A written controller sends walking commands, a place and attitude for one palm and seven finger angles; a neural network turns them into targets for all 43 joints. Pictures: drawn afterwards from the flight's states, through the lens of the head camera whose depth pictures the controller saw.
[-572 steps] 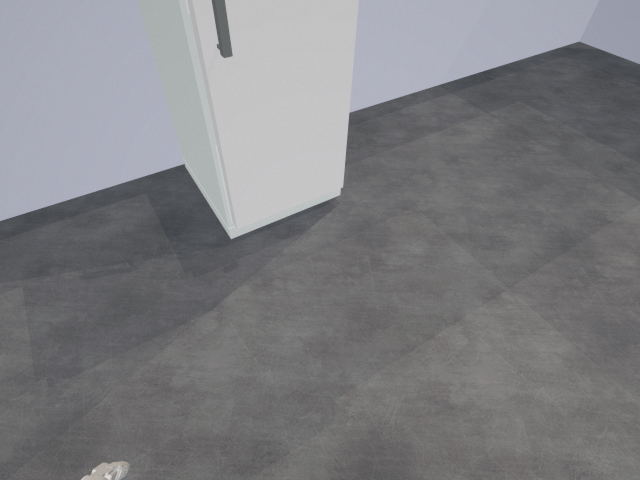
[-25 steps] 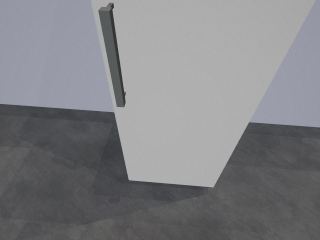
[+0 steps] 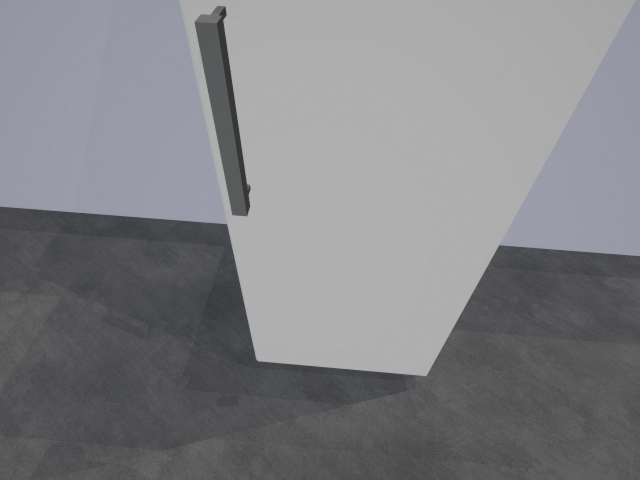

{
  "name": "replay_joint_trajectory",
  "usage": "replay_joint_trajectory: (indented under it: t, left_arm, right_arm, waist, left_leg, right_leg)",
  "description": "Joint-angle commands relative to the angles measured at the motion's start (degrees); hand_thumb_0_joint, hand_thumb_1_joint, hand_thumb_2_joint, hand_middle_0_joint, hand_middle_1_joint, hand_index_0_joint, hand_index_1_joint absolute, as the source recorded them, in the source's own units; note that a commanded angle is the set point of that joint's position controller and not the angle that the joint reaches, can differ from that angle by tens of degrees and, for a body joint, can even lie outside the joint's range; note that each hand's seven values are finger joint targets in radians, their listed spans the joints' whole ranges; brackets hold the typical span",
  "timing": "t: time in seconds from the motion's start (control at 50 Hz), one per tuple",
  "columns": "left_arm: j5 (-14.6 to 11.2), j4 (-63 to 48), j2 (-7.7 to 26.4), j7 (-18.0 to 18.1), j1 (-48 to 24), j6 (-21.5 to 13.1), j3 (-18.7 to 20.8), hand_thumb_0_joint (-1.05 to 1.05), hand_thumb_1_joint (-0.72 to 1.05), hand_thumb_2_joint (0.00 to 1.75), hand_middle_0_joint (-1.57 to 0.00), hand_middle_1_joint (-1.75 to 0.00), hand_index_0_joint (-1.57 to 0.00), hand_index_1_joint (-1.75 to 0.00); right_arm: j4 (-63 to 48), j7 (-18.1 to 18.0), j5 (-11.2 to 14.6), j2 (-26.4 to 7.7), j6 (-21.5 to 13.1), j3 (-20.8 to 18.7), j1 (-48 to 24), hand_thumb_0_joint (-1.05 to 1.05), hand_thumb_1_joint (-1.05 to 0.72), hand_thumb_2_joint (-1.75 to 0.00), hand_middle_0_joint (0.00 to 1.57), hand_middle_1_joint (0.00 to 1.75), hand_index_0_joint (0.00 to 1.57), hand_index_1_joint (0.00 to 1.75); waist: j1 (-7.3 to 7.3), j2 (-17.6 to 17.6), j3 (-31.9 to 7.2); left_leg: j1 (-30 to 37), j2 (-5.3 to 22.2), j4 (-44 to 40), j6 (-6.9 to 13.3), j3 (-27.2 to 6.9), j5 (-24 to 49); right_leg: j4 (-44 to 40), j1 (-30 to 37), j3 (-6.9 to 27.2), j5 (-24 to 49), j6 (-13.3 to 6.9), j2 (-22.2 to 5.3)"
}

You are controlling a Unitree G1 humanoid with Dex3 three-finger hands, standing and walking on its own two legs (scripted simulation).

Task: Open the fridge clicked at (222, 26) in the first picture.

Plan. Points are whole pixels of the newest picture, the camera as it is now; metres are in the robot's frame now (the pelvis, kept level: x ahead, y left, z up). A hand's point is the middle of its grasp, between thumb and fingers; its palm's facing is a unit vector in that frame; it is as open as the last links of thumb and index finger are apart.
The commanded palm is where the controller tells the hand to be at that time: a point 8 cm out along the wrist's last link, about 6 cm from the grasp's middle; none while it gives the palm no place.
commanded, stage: look again from close up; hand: left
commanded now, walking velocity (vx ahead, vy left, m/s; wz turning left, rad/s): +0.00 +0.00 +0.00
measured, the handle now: (232, 125) +0.54 +0.17 +0.17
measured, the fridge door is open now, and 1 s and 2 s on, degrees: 0 0 0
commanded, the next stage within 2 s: none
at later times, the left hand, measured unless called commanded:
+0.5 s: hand out of the picture +0.05 +0.22 -0.17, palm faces -0.01 -0.96 -0.29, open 7.4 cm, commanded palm none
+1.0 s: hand out of the picture +0.06 +0.23 -0.16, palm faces -0.01 -0.95 -0.31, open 7.4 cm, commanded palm none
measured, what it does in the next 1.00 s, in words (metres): stands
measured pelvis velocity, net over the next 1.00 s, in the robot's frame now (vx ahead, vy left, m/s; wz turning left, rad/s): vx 0.01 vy -0.01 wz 0.01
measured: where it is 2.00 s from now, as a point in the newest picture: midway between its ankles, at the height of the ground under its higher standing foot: outside the picture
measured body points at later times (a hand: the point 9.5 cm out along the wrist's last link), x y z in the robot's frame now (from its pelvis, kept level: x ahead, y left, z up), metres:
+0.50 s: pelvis +0.01 +0.00 +0.00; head +0.01 +0.00 +0.45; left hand +0.05 +0.27 -0.14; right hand +0.05 -0.28 -0.15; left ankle -0.03 +0.12 -0.75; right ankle +0.02 -0.12 -0.75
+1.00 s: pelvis +0.01 -0.01 +0.00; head +0.01 +0.00 +0.45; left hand +0.06 +0.28 -0.14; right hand +0.07 -0.29 -0.14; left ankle -0.03 +0.12 -0.75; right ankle +0.02 -0.12 -0.75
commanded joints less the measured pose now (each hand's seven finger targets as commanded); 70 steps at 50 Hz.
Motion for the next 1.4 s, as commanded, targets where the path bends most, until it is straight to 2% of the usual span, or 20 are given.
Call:
replay_joint_trajectory:
  t: [0.0,0.08,0.22,0.24,0.52,0.56,0.62,0.7,0.76,1.02,1.08,1.32,1.38]
  left_arm:
    - [-0.33,-2.42,9.43,0.45,0.27,-1.03,1.77,0.0,0.9,0.9,-0.2,-0.3,-0.2,-0.3]
    - [-0.33,-2.49,9.77,0.42,-0.05,-1.1,1.88,0.0,0.9,0.9,-0.2,-0.3,-0.2,-0.3]
    - [-0.34,-2.59,10.38,0.33,-0.78,-1.09,1.98,0.0,0.9,0.9,-0.2,-0.3,-0.2,-0.3]
    - [-0.31,-2.58,10.34,0.35,-0.6,-1.1,1.95,0.0,0.9,0.9,-0.2,-0.3,-0.2,-0.3]
    - [-0.38,-2.72,11.87,0.22,-2.15,-1.25,2.21,0.0,0.9,0.9,-0.2,-0.3,-0.2,-0.3]
    - [-0.35,-2.88,12.14,0.24,-2.14,-1.32,2.3,0.0,0.9,0.9,-0.2,-0.3,-0.2,-0.3]
    - [-0.37,-2.88,12.58,0.14,-2.61,-1.25,2.25,0.0,0.9,0.9,-0.2,-0.3,-0.2,-0.3]
    - [-0.33,-2.92,13.14,0.07,-3.11,-1.32,2.34,0.0,0.9,0.9,-0.2,-0.3,-0.2,-0.3]
    - [-0.37,-3.1,13.4,0.1,-3.23,-1.44,2.42,0.0,0.9,0.9,-0.2,-0.3,-0.2,-0.3]
    - [-0.37,-3.15,14.69,-0.09,-4.43,-1.31,2.43,0.0,0.9,0.9,-0.2,-0.3,-0.2,-0.3]
    - [-0.4,-3.11,14.9,-0.05,-4.38,-1.41,2.43,0.0,0.9,0.9,-0.2,-0.3,-0.2,-0.3]
    - [-0.37,-3.13,15.32,-0.19,-5.28,-1.15,2.45,0.0,0.9,0.9,-0.2,-0.3,-0.2,-0.3]
    - [-0.36,-3.22,15.56,-0.13,-5.1,-1.3,2.51,0.0,0.9,0.9,-0.2,-0.3,-0.2,-0.3]
  right_arm:
    - [-2.55,-0.36,-0.13,-9.78,-1.15,-1.53,0.34,0.0,-0.9,-0.9,0.2,0.3,0.2,0.3]
    - [-2.52,-0.34,-0.13,-10.02,-1.27,-1.52,0.35,0.0,-0.9,-0.9,0.2,0.3,0.2,0.3]
    - [-2.77,-0.32,-0.14,-10.66,-1.24,-1.58,-0.28,0.0,-0.9,-0.9,0.2,0.3,0.2,0.3]
    - [-2.77,-0.32,-0.18,-10.64,-1.25,-1.57,-0.18,0.0,-0.9,-0.9,0.2,0.3,0.2,0.3]
    - [-2.93,-0.31,-0.17,-12.17,-1.39,-1.6,-1.47,0.0,-0.9,-0.9,0.2,0.3,0.2,0.3]
    - [-3.12,-0.31,-0.18,-12.34,-1.41,-1.64,-1.41,0.0,-0.9,-0.9,0.2,0.3,0.2,0.3]
    - [-3.18,-0.26,-0.21,-12.68,-1.33,-1.63,-2.12,0.0,-0.9,-0.9,0.2,0.3,0.2,0.3]
    - [-3.29,-0.17,-0.2,-13.11,-1.29,-1.74,-2.38,0.0,-0.9,-0.9,0.2,0.3,0.2,0.3]
    - [-3.41,-0.21,-0.22,-13.35,-1.4,-1.7,-2.34,0.0,-0.9,-0.9,0.2,0.3,0.2,0.3]
    - [-3.58,-0.12,-0.2,-14.78,-1.45,-1.64,-3.5,0.0,-0.9,-0.9,0.2,0.3,0.2,0.3]
    - [-3.73,-0.17,-0.22,-15.02,-1.5,-1.63,-3.57,0.0,-0.9,-0.9,0.2,0.3,0.2,0.3]
    - [-3.88,-0.14,-0.19,-15.65,-1.5,-1.61,-4.1,0.0,-0.9,-0.9,0.2,0.3,0.2,0.3]
    - [-3.87,-0.13,-0.17,-15.6,-1.57,-1.59,-4.03,0.0,-0.9,-0.9,0.2,0.3,0.2,0.3]
  waist:
    - [-0.04,0.59,0.38]
    - [-0.06,0.74,-0.81]
    - [-0.06,0.06,-0.05]
    - [-0.04,0.17,-1.0]
    - [-0.03,0.15,-1.39]
    - [-0.05,0.46,-2.55]
    - [0.06,0.77,-1.14]
    - [-0.07,-0.32,-1.27]
    - [-0.08,0.25,-2.63]
    - [-0.08,0.71,-2.39]
    - [-0.01,0.39,-3.12]
    - [0.01,0.2,-2.04]
    - [0.06,0.07,-3.46]
  left_leg:
    - [-6.19,6.54,-5.0,0.94,-4.8,6.28]
    - [-5.79,6.61,-4.94,0.95,-4.86,7.37]
    - [-6.03,6.61,-5.27,0.91,-4.92,6.73]
    - [-5.31,6.69,-4.95,0.96,-4.97,7.9]
    - [-4.8,6.86,-5.28,0.87,-4.94,9.31]
    - [-4.3,6.9,-4.91,0.85,-4.9,10.3]
    - [-4.82,6.82,-5.38,0.8,-4.86,8.39]
    - [-4.76,6.78,-5.42,0.86,-5.02,7.93]
    - [-4.04,6.92,-5.08,0.88,-5.08,9.93]
    - [-4.09,7.14,-6.03,0.75,-5.16,9.48]
    - [-3.41,7.2,-5.71,0.78,-5.17,11.38]
    - [-3.94,7.21,-6.62,0.74,-5.39,10.01]
    - [-3.24,7.24,-6.2,0.78,-5.4,11.63]
  right_leg:
    - [-3.17,2.94,6.0,4.88,-1.61,-5.99]
    - [-2.91,3.68,6.02,5.97,-1.65,-6.04]
    - [-3.3,3.33,6.06,5.28,-1.68,-6.05]
    - [-3.0,3.61,5.99,6.4,-1.75,-6.01]
    - [-3.15,4.3,6.0,8.28,-1.8,-6.3]
    - [-3.0,4.96,5.92,9.54,-1.86,-6.36]
    - [-3.65,4.1,6.25,7.44,-1.82,-6.29]
    - [-4.03,4.07,6.36,6.86,-1.79,-6.37]
    - [-3.66,4.99,6.3,9.41,-1.98,-6.54]
    - [-4.28,5.32,6.18,8.44,-1.8,-6.54]
    - [-3.92,5.81,6.07,10.73,-1.86,-6.63]
    - [-4.46,5.46,5.91,8.32,-1.6,-6.47]
    - [-4.22,6.39,5.86,10.22,-1.73,-6.68]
